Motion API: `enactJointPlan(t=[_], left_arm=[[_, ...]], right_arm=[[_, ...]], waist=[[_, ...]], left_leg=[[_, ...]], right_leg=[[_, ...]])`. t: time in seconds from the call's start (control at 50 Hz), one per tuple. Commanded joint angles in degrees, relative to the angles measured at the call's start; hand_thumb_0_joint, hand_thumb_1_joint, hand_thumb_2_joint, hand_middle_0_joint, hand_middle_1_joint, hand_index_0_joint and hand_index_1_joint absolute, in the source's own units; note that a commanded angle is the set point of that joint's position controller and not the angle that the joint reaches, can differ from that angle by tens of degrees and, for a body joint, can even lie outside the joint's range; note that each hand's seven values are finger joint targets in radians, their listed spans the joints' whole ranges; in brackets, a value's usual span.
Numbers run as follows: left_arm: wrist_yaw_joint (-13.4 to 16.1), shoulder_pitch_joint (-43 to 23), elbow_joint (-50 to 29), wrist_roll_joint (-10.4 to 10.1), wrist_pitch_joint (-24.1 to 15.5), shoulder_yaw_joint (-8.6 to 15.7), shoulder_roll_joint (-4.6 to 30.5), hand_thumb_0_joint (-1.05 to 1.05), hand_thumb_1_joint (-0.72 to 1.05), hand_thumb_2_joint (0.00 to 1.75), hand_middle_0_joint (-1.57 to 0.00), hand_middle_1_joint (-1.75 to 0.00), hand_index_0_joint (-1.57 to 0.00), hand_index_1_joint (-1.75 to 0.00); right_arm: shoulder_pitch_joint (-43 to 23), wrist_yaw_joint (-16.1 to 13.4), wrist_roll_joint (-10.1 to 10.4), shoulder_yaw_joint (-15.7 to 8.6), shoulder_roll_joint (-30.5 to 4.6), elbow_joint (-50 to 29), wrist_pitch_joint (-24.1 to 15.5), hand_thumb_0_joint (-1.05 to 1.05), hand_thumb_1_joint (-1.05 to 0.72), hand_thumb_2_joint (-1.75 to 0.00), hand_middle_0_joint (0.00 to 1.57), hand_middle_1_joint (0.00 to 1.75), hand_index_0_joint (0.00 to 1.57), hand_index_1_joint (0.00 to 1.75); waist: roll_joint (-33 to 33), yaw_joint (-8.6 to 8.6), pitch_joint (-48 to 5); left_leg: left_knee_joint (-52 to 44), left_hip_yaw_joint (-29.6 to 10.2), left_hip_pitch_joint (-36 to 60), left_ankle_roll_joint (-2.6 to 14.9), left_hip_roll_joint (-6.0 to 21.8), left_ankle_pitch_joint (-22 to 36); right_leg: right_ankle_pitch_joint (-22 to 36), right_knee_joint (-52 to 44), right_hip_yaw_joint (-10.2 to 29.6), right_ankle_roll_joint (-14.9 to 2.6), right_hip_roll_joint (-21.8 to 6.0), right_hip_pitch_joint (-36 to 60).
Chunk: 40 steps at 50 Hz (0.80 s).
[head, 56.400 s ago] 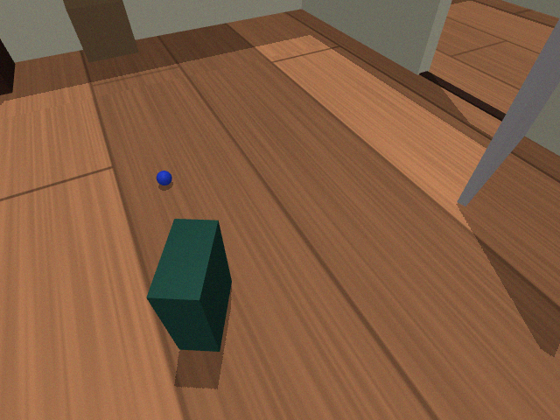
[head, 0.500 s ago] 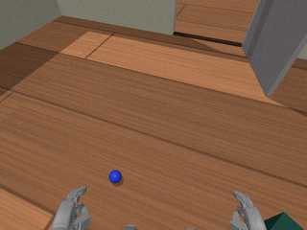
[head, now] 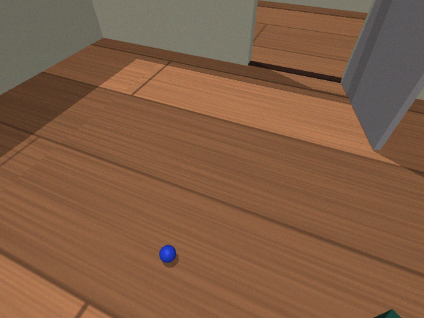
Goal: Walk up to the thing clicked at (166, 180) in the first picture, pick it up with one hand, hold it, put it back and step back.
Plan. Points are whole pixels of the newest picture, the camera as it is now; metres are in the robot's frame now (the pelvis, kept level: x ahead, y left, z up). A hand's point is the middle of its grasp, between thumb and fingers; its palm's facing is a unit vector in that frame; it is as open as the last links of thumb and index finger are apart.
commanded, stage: stand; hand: left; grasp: from above
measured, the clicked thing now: (167, 253) +0.54 +0.25 -0.73
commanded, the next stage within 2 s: step back in 1.96 s
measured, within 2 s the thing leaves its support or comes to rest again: neither
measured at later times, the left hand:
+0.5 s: hand out of the picture +0.02 +0.23 -0.15, palm faces +0.04 -0.94 -0.35, open 7.4 cm
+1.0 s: hand out of the picture +0.07 +0.23 -0.15, palm faces +0.02 -0.94 -0.33, open 7.4 cm
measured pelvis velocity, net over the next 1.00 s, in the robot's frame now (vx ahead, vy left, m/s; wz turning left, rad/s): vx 0.00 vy -0.02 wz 0.00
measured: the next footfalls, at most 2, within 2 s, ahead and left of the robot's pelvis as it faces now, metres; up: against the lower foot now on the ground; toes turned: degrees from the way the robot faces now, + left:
none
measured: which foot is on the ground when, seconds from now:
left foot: down 0.00-1.00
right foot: down 0.00-1.00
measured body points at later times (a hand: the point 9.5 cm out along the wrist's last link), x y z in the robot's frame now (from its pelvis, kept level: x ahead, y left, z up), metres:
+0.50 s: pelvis -0.01 -0.01 +0.01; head -0.02 -0.02 +0.46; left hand +0.02 +0.28 -0.13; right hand +0.05 -0.30 -0.13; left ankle +0.02 +0.11 -0.74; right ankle +0.00 -0.15 -0.74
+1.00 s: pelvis +0.00 -0.02 +0.01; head +0.00 -0.02 +0.46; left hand +0.06 +0.27 -0.12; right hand +0.07 -0.31 -0.13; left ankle +0.02 +0.11 -0.74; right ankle +0.00 -0.15 -0.74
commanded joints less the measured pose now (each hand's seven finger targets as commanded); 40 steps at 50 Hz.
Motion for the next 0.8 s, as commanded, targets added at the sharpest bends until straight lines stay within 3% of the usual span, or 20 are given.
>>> enactJointPlan(t=[0.0, 0.12, 0.2, 0.4, 0.56, 0.78], left_arm=[[0.7, -3.0, -1.2, 0.1, -1.8, 1.9, 10.3, 0.00, 0.90, 0.90, -0.20, -0.30, -0.20, -0.30], [0.6, -2.9, 1.6, 0.2, -1.9, 1.7, 10.6, 0.00, 0.90, 0.90, -0.20, -0.30, -0.20, -0.30], [0.3, -3.2, 2.8, 0.0, -1.8, 1.7, 10.9, 0.00, 0.90, 0.90, -0.20, -0.30, -0.20, -0.30], [0.1, -4.3, 3.5, 0.0, -2.2, 1.8, 12.3, 0.00, 0.90, 0.90, -0.20, -0.30, -0.20, -0.30], [-0.1, -5.4, 3.6, -0.5, -2.5, 1.8, 12.9, 0.00, 0.90, 0.90, -0.20, -0.30, -0.20, -0.30], [-0.3, -6.0, 3.8, -0.6, -2.5, 1.7, 12.6, 0.00, 0.90, 0.90, -0.20, -0.30, -0.20, -0.30]], right_arm=[[-2.5, -0.9, 0.2, -2.2, -11.0, -2.3, -1.1, 0.00, -0.90, -0.90, 0.20, 0.30, 0.20, 0.30], [-3.5, -0.6, 0.2, -2.3, -11.4, -0.7, -0.9, 0.00, -0.90, -0.90, 0.20, 0.30, 0.20, 0.30], [-3.1, -0.4, 0.2, -2.1, -11.4, 0.3, -0.7, 0.00, -0.90, -0.90, 0.20, 0.30, 0.20, 0.30], [-3.8, -0.1, 0.5, -1.6, -12.1, 0.9, -0.6, 0.00, -0.90, -0.90, 0.20, 0.30, 0.20, 0.30], [-3.7, -0.1, 0.5, -1.0, -12.3, 1.6, -0.9, 0.00, -0.90, -0.90, 0.20, 0.30, 0.20, 0.30], [-4.4, -0.2, 0.7, -0.7, -13.2, 2.1, -1.1, 0.00, -0.90, -0.90, 0.20, 0.30, 0.20, 0.30]], waist=[[1.2, -0.80, -1.5], [0.5, -0.62, -0.6], [1.0, -0.75, 1.6], [0.3, -1.03, 0.6], [-0.2, -1.29, -1.9], [-0.1, -1.00, -2.3]], left_leg=[[-10.8, -6.6, 0.2, 1.24, 5.4, 4.3], [-12.7, -6.6, 1.4, 1.23, 5.6, 2.2], [-14.7, -7.3, -0.9, 1.02, 5.7, -3.6], [-13.8, -6.7, 0.3, 1.04, 5.8, -1.3], [-12.5, -5.7, 3.1, 1.06, 6.1, 6.0], [-13.0, -5.5, 4.0, 0.85, 6.8, 9.1]], right_leg=[[4.4, -7.5, 3.5, -2.78, -2.6, 1.9], [3.6, -10.0, 3.6, -2.61, -2.9, 2.0], [0.4, -10.6, 3.4, -2.45, -2.6, 1.5], [-0.4, -12.4, 4.6, -2.61, -3.4, 1.3], [4.9, -12.9, 5.0, -2.87, -4.0, 2.6], [6.9, -12.9, 4.4, -2.78, -3.9, 3.5]])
